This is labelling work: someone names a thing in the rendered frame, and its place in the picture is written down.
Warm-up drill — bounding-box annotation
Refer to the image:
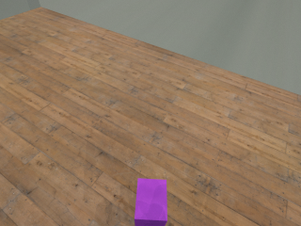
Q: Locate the carton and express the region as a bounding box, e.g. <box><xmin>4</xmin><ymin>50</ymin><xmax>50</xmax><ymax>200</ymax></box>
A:
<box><xmin>135</xmin><ymin>178</ymin><xmax>167</xmax><ymax>226</ymax></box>

